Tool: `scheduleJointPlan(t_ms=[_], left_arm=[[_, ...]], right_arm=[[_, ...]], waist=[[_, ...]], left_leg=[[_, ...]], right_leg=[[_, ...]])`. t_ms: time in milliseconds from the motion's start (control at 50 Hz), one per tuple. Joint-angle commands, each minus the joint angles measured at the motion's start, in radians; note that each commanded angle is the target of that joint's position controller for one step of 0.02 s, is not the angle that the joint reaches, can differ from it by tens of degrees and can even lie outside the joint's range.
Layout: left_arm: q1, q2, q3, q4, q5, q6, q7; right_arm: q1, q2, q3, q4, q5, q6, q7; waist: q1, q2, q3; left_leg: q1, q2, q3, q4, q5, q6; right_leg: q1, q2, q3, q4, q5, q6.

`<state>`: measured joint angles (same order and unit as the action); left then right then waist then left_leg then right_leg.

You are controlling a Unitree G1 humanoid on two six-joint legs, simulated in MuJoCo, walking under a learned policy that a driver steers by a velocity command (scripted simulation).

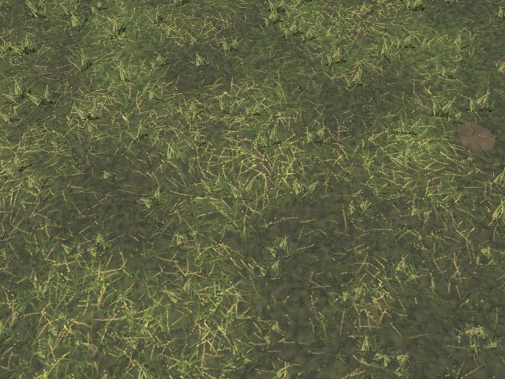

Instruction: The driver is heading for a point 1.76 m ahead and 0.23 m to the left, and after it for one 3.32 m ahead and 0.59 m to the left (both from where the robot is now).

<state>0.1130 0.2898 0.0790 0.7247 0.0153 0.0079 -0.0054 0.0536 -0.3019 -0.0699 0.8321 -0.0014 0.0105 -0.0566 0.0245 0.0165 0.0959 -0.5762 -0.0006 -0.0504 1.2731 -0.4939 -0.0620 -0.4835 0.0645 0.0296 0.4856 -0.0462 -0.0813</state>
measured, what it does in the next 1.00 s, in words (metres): walks ahead: left foot, then right foot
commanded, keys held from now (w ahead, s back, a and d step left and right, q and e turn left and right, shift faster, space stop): w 1.00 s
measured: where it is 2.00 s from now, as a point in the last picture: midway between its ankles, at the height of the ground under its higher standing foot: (304, 196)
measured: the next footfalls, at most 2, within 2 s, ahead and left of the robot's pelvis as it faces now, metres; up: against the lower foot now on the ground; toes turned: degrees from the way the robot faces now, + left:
left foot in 0.26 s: +0.04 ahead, +0.14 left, +0.00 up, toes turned -2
right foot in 0.72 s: +0.31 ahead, -0.15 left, +0.00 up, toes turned -6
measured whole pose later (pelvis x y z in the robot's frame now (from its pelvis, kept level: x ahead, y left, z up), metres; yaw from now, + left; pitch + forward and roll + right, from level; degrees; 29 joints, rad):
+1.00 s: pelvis +0.32 -0.06 +0.02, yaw -4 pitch +2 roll -2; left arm 0.34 0.25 0.06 0.91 0.00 -0.08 -0.01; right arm 0.15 -0.29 -0.07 0.81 0.01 -0.08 0.00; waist 0.04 0.05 0.00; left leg -0.70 0.15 -0.02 0.91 -0.09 0.00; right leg -0.08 0.07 -0.06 0.24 -0.19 -0.06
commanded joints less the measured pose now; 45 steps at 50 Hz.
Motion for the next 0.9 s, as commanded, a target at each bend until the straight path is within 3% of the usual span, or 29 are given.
scheduleJointPlan(t_ms=[20,80,120,160,200,220,240,260,280,300,320,340,380,420,440,520,600,640,660,680,700,720,740,760,780,820,840,880,900], left_arm=[[0.0,0.141,0.025,-0.072,0.006,-0.004,0.024],[-0.03,0.125,0.018,-0.07,-0.01,-0.001,0.042],[-0.027,0.132,0.019,-0.063,-0.005,-0.002,0.049],[0.012,0.137,0.021,-0.042,-0.006,-0.002,0.049],[0.031,0.134,0.022,-0.029,-0.016,0.0,0.046],[0.015,0.127,0.02,-0.031,-0.025,0.003,0.045],[-0.009,0.109,0.017,-0.039,-0.031,0.006,0.044],[-0.021,0.059,0.008,-0.049,-0.037,0.007,0.042],[0.014,-0.038,-0.014,-0.042,-0.041,-0.005,0.028],[-0.049,0.067,0.015,-0.095,-0.059,-0.031,0.017],[-0.057,0.128,0.032,-0.078,-0.065,-0.051,0.013],[-0.038,0.129,0.036,-0.054,-0.052,-0.058,0.009],[-0.05,0.094,0.033,-0.031,-0.024,-0.057,0.005],[-0.075,0.045,0.026,-0.027,-0.022,-0.058,0.0],[-0.083,0.028,0.021,-0.027,-0.025,-0.059,-0.002],[-0.187,-0.014,0.0,-0.054,-0.038,-0.073,-0.02],[-0.258,-0.007,-0.01,-0.079,-0.047,-0.087,-0.042],[-0.25,0.013,-0.009,-0.086,-0.049,-0.093,-0.049],[-0.211,0.036,-0.002,-0.08,-0.049,-0.096,-0.049],[-0.119,0.065,0.013,-0.056,-0.047,-0.097,-0.046],[0.054,0.118,0.041,0.001,-0.048,-0.095,-0.037],[0.264,0.184,0.063,0.048,-0.038,-0.091,-0.022],[0.341,0.28,0.075,0.076,-0.026,-0.084,-0.02],[0.337,0.19,0.048,0.081,-0.021,-0.084,-0.019],[0.248,0.135,0.029,0.077,-0.025,-0.087,-0.015],[0.121,0.075,0.009,0.059,-0.018,-0.09,-0.018],[0.087,0.05,0.001,0.058,-0.009,-0.094,-0.019],[0.081,0.052,0.003,0.074,-0.013,-0.103,-0.019],[0.087,0.062,0.005,0.084,-0.017,-0.108,-0.017]], right_arm=[[0.186,-0.086,-0.026,-0.002,0.001,0.023,-0.017],[0.172,-0.075,-0.022,-0.015,-0.004,0.019,-0.008],[0.169,-0.071,-0.016,-0.022,-0.006,0.008,0.004],[0.192,-0.066,-0.012,-0.013,-0.006,-0.004,0.018],[0.24,-0.067,-0.011,0.01,0.0,-0.014,0.029],[0.293,-0.06,-0.009,0.036,0.001,-0.019,0.034],[0.356,-0.047,-0.004,0.073,-0.004,-0.023,0.039],[0.421,-0.043,0.001,0.105,-0.016,-0.035,0.046],[0.426,-0.048,0.013,0.101,-0.012,-0.041,0.047],[0.364,-0.191,-0.026,0.062,-0.035,-0.055,0.055],[0.263,-0.196,-0.031,0.03,-0.03,-0.076,0.043],[0.228,-0.154,-0.023,0.027,-0.02,-0.09,0.033],[0.282,-0.112,-0.013,0.043,0.001,-0.101,0.031],[0.378,-0.053,0.004,0.075,0.006,-0.107,0.032],[0.415,-0.046,0.006,0.087,0.004,-0.106,0.033],[0.468,-0.075,0.003,0.096,0.0,-0.093,0.03],[0.503,-0.108,-0.007,0.11,0.015,-0.082,0.033],[0.503,-0.122,-0.016,0.12,0.026,-0.074,0.035],[0.486,-0.132,-0.021,0.12,0.029,-0.07,0.035],[0.453,-0.14,-0.024,0.114,0.033,-0.068,0.034],[0.431,-0.129,-0.021,0.107,0.032,-0.069,0.034],[0.403,-0.097,-0.007,0.075,0.011,-0.074,0.034],[0.487,0.053,0.035,0.036,0.005,-0.1,0.04],[0.434,-0.038,0.01,0.046,0.039,-0.131,0.046],[0.336,-0.096,-0.008,0.011,0.058,-0.145,0.051],[0.26,-0.081,-0.013,0.003,0.031,-0.144,0.044],[0.277,-0.064,-0.016,0.007,0.023,-0.132,0.044],[0.299,-0.017,-0.009,0.007,0.022,-0.108,0.048],[0.282,-0.014,-0.009,-0.003,0.02,-0.098,0.048]], waist=[[-0.052,-0.096,-0.302],[-0.053,-0.178,-0.285],[-0.048,-0.223,-0.27],[-0.041,-0.226,-0.253],[-0.051,-0.218,-0.205],[-0.079,-0.204,-0.174],[-0.105,-0.175,-0.122],[-0.112,-0.023,-0.09],[-0.063,0.191,-0.094],[-0.065,0.271,0.04],[-0.029,0.199,0.106],[-0.014,0.166,0.092],[-0.036,0.131,0.046],[-0.064,0.113,0.007],[-0.077,0.113,-0.003],[-0.131,0.13,0.009],[-0.163,0.144,0.047],[-0.142,0.166,0.053],[-0.106,0.179,0.03],[-0.041,0.182,-0.029],[0.045,0.153,-0.143],[0.135,0.06,-0.313],[0.082,-0.274,-0.473],[0.108,-0.256,-0.474],[0.09,-0.223,-0.301],[0.028,-0.09,-0.162],[-0.011,-0.1,-0.137],[-0.046,-0.103,-0.108],[-0.057,-0.091,-0.084]], left_leg=[[0.064,0.005,-0.026,0.0,0.071,-0.003],[0.086,0.026,0.021,-0.208,0.155,-0.013],[0.177,0.019,0.06,-0.323,0.129,-0.015],[0.255,0.008,0.095,-0.42,0.072,0.002],[0.314,0.0,0.123,-0.538,0.047,0.046],[0.369,0.0,0.143,-0.652,0.094,0.083],[0.424,-0.001,0.157,-0.801,0.131,0.125],[0.494,0.098,-0.015,-0.933,0.03,0.171],[0.551,0.304,-0.28,-0.996,-0.133,0.209],[0.404,0.422,-0.627,-1.194,-0.42,0.329],[0.394,0.409,-0.579,-1.218,-0.365,0.305],[0.426,0.359,-0.462,-1.2,-0.227,0.255],[0.483,0.299,-0.303,-1.194,-0.07,0.215],[0.536,0.263,-0.2,-1.182,0.083,0.204],[0.565,0.251,-0.163,-1.176,0.146,0.203],[0.557,0.225,-0.059,-1.17,0.291,0.2],[0.557,0.251,-0.042,-1.143,0.35,0.221],[0.585,0.282,-0.05,-1.104,0.436,0.218],[0.596,0.294,-0.048,-1.061,0.564,0.21],[0.588,0.284,-0.018,-0.965,0.776,0.192],[0.537,0.235,0.04,-0.776,0.929,0.164],[0.306,0.194,0.072,-0.472,0.735,0.125],[-0.072,0.0,0.07,-0.107,0.06,0.064],[-0.17,0.017,-0.073,0.044,-0.058,0.074],[-0.253,0.074,-0.05,0.079,0.007,0.094],[-0.174,0.145,-0.014,-0.022,0.166,0.101],[-0.112,0.167,-0.022,-0.061,0.209,0.101],[-0.065,0.177,-0.015,-0.114,0.23,0.089],[-0.08,0.18,-0.01,-0.149,0.25,0.079]], right_leg=[[0.187,-0.267,0.276,-0.151,0.228,-0.179],[0.157,-0.2,0.277,-0.231,-0.388,-0.127],[0.118,-0.193,0.277,-0.26,-0.499,-0.104],[0.102,-0.207,0.283,-0.274,-0.567,-0.094],[0.079,-0.221,0.3,-0.279,-0.64,-0.083],[0.048,-0.212,0.291,-0.271,-0.672,-0.065],[-0.001,-0.177,0.256,-0.229,-0.666,-0.031],[-0.108,-0.104,0.188,0.001,-0.611,0.01],[-0.261,-0.002,0.005,0.364,-0.499,0.051],[-0.424,-0.001,0.059,0.401,-0.41,0.038],[-0.451,-0.044,0.109,0.465,-0.288,0.031],[-0.439,-0.056,0.11,0.478,-0.193,0.037],[-0.412,-0.081,0.057,0.491,-0.101,0.061],[-0.389,-0.094,0.013,0.487,-0.029,0.072],[-0.388,-0.101,-0.002,0.463,-0.008,0.075],[-0.278,-0.103,-0.057,0.245,0.048,0.093],[-0.169,-0.082,-0.101,0.092,-0.007,0.084],[-0.114,-0.074,-0.099,0.036,-0.068,0.054],[-0.043,-0.061,-0.105,0.015,-0.092,0.033],[0.095,-0.037,-0.12,-0.011,-0.079,0.007],[0.331,-0.026,-0.118,-0.023,-0.059,-0.028],[0.681,-0.19,0.064,0.03,-0.078,-0.088],[0.98,-0.459,0.571,-0.096,-0.291,-0.247],[0.918,-0.469,0.7,-0.203,-0.384,-0.257],[0.795,-0.425,0.533,-0.206,-0.325,-0.209],[0.515,-0.333,0.317,-0.256,-0.171,-0.159],[0.428,-0.3,0.254,-0.287,-0.116,-0.149],[0.34,-0.292,0.199,-0.341,-0.055,-0.166],[0.312,-0.292,0.171,-0.36,-0.018,-0.172]])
